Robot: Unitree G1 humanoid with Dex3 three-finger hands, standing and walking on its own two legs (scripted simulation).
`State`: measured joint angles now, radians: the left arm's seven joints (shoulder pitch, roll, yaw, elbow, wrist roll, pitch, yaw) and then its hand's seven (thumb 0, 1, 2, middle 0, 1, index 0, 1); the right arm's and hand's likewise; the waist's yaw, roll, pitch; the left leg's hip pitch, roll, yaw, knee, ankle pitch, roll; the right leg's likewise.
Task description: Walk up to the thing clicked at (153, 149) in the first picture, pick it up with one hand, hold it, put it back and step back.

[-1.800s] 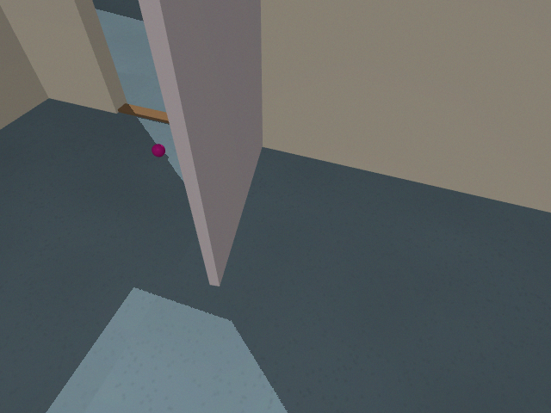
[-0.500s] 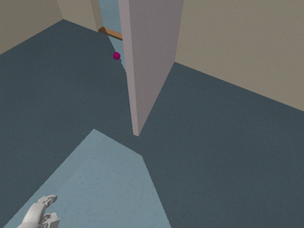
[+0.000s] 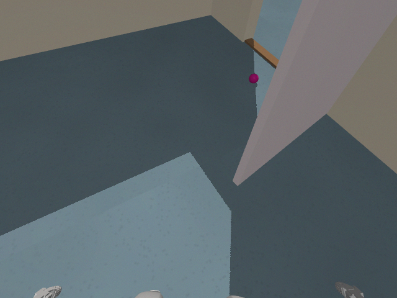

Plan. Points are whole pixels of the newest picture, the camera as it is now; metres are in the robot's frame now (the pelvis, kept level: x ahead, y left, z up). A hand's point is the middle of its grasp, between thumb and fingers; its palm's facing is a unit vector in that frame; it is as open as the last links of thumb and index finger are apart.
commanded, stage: walk up
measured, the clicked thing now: (253, 78) +1.70 -0.38 -0.72
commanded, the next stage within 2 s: stand in 1.78 s
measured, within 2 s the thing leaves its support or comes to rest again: neither
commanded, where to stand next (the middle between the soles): +0.06 +0.01 m, yaw +43 degrees
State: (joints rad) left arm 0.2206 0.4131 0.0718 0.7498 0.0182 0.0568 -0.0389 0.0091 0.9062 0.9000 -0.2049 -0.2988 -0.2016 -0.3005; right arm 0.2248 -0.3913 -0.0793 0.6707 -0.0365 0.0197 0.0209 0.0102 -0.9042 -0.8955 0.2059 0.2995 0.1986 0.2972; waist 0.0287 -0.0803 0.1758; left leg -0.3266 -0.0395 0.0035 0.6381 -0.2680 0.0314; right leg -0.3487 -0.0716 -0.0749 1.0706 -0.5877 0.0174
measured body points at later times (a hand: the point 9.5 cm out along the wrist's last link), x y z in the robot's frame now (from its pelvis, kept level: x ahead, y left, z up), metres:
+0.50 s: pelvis +0.00 -0.03 +0.00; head +0.05 -0.03 +0.45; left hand -0.08 +0.32 -0.07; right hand +0.23 -0.29 -0.11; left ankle -0.05 +0.13 -0.69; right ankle +0.06 -0.16 -0.72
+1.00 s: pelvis +0.01 -0.03 -0.01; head +0.04 -0.01 +0.44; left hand -0.13 +0.26 -0.11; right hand +0.29 -0.22 -0.11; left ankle -0.06 +0.09 -0.67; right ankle +0.10 -0.11 -0.72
